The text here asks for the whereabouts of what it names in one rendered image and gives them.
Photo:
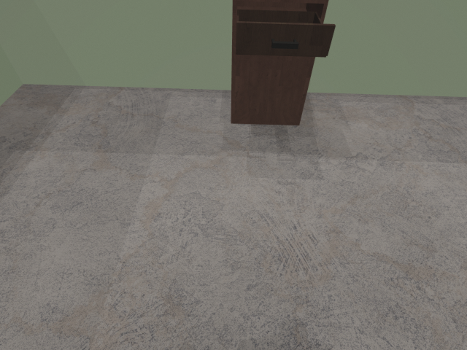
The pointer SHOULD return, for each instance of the drawer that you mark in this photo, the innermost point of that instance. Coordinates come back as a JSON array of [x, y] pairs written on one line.
[[255, 30]]

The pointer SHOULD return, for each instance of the cabinet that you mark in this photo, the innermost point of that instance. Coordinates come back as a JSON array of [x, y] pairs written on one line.
[[270, 89]]

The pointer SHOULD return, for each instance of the handle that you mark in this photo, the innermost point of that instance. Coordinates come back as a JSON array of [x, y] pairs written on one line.
[[285, 45]]

